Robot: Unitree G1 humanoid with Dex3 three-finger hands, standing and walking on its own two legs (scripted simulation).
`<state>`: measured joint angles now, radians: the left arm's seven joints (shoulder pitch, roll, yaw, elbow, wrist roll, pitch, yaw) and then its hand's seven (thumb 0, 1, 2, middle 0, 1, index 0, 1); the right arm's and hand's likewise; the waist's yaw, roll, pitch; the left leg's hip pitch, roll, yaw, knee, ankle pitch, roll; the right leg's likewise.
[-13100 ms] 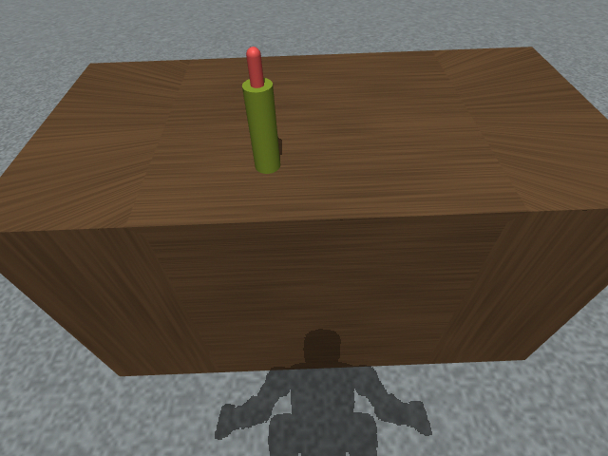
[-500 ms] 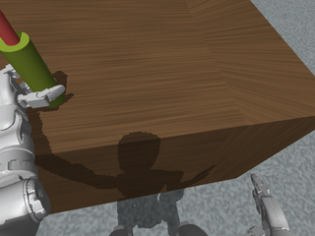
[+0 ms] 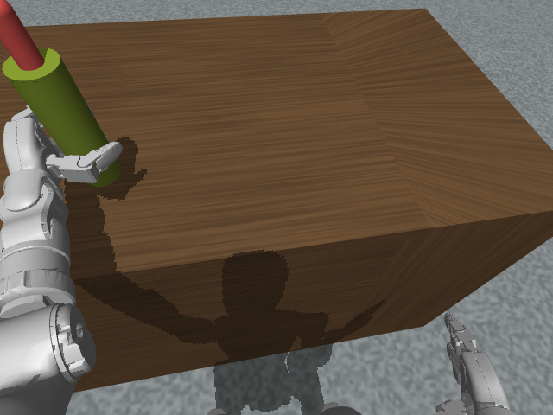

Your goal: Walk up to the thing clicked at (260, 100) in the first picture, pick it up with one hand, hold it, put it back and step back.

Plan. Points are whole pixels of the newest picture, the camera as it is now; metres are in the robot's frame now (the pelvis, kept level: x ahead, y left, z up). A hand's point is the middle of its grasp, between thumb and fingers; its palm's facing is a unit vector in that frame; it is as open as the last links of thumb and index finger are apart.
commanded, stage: settle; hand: left
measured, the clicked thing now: (61, 107) +0.48 +0.23 +0.19
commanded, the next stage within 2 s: lift in 0.38 s
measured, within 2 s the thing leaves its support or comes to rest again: neither
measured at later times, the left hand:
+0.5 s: hand (76, 127) +0.48 +0.23 +0.16, palm faces +0.21 -0.98 +0.01, open 8.6 cm
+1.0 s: hand (60, 102) +0.45 +0.22 +0.22, palm faces +0.22 -0.98 +0.00, open 8.6 cm
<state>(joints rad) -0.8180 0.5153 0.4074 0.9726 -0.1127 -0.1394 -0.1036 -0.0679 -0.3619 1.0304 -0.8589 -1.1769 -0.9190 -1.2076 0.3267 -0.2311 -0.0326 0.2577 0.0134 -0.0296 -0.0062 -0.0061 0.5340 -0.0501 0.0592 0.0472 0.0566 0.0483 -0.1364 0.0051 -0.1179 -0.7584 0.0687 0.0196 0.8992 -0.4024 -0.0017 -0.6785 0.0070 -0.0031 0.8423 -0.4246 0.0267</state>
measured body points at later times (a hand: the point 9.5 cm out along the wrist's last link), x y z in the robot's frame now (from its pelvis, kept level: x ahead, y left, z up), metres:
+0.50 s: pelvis +0.00 +0.00 +0.01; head +0.06 +0.01 +0.46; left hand +0.46 +0.28 +0.16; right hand +0.15 -0.27 -0.04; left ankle +0.01 +0.12 -0.69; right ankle -0.01 -0.14 -0.69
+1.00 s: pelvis +0.01 +0.00 +0.02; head +0.02 -0.01 +0.47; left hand +0.43 +0.27 +0.22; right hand +0.16 -0.27 -0.03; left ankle +0.01 +0.12 -0.69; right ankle -0.01 -0.14 -0.69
